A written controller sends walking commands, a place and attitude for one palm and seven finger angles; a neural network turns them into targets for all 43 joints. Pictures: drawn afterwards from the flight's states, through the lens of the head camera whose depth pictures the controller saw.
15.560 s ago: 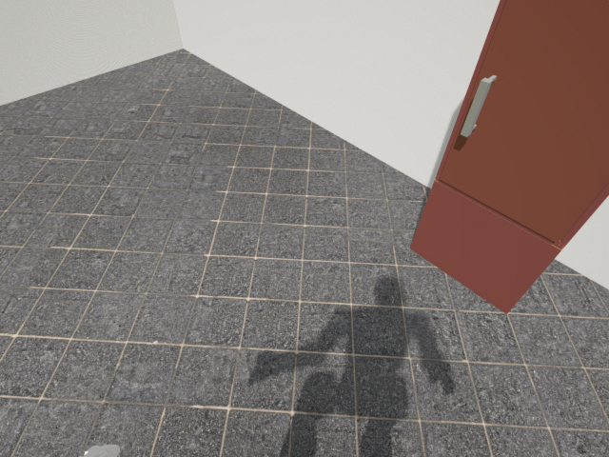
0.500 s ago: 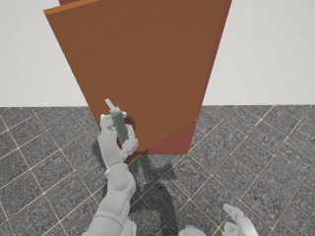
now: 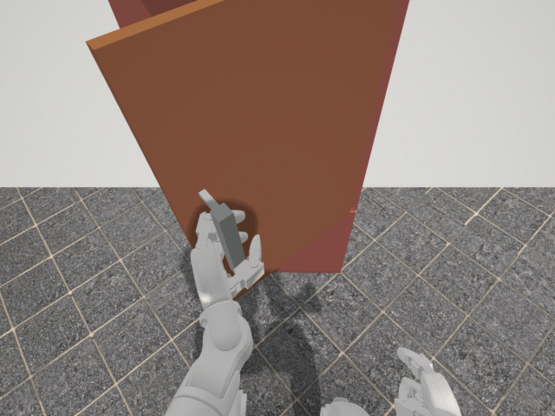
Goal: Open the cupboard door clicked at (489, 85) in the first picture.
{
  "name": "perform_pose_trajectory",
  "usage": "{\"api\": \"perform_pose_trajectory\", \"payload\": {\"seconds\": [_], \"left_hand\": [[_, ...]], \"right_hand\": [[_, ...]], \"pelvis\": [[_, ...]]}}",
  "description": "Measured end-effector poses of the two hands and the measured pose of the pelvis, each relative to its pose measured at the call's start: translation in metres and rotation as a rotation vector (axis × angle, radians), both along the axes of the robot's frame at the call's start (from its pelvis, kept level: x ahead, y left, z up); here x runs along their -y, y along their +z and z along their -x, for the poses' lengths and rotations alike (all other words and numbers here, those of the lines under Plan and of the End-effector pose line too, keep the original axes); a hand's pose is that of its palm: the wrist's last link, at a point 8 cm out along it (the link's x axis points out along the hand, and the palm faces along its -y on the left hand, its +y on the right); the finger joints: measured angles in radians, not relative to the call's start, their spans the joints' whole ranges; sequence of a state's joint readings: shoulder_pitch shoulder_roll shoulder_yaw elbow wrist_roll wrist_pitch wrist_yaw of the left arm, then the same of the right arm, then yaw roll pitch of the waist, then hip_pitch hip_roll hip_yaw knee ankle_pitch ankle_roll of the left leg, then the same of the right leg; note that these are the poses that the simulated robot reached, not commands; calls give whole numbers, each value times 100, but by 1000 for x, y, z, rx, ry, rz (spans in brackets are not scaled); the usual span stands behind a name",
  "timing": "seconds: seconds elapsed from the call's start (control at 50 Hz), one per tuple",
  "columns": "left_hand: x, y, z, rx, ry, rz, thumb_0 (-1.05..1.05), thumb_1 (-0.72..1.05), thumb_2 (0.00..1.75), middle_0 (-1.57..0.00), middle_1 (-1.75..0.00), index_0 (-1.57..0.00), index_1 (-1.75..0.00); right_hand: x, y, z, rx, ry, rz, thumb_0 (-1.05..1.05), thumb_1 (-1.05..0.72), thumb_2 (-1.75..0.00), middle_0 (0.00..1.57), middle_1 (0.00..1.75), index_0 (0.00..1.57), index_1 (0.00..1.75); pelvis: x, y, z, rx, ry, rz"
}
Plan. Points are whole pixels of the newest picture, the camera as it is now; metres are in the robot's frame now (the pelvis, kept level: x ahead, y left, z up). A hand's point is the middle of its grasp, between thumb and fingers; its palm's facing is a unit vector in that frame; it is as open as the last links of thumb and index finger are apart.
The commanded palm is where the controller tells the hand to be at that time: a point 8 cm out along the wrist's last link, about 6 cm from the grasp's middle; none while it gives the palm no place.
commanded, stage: open thumb and fingers to let go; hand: left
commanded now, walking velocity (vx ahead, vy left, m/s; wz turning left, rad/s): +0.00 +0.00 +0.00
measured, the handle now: (223, 235) +0.37 +0.10 +0.04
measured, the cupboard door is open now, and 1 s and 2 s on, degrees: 41 45 45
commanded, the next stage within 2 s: slide the hand sideways off the handle in 0.58 s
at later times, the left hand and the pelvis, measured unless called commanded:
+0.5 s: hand (249, 262) +0.33 +0.06 +0.04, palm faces +0.29 -0.96 -0.04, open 14.7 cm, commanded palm +0.28 +0.09 +0.04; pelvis -0.01 +0.02 +0.00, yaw -1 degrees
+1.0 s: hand (250, 288) +0.29 +0.05 +0.04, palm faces -0.11 -0.99 +0.03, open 16.2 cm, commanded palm +0.26 +0.10 +0.04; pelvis -0.02 +0.04 -0.01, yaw -2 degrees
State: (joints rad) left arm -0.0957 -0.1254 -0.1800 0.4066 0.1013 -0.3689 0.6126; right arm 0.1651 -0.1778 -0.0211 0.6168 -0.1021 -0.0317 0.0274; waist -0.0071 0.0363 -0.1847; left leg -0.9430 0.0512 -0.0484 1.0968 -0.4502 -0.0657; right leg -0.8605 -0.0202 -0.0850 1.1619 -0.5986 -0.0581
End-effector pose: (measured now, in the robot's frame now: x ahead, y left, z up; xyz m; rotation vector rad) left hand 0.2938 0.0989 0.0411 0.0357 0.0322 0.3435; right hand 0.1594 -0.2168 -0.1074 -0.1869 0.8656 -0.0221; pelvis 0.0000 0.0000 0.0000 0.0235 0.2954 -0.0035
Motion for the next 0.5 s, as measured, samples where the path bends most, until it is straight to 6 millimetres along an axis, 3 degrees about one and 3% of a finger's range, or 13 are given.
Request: {"api": "perform_pose_trajectory", "payload": {"seconds": [0.28,0.5], "left_hand": [[-3,-2,3,4,-17,4,1,-27,40,-32,-121,-33,-121],[-2,-2,2,4,-45,4,0,-48,31,-26,-86,-27,-86]], "right_hand": [[-4,-4,20,-37,-22,10,1,-90,-90,20,30,20,30],[-14,-2,26,-31,-28,17,1,-90,-90,20,30,20,30]], "pelvis": [[-9,-1,4,1,-5,12],[-19,-2,9,7,-11,23]]}}
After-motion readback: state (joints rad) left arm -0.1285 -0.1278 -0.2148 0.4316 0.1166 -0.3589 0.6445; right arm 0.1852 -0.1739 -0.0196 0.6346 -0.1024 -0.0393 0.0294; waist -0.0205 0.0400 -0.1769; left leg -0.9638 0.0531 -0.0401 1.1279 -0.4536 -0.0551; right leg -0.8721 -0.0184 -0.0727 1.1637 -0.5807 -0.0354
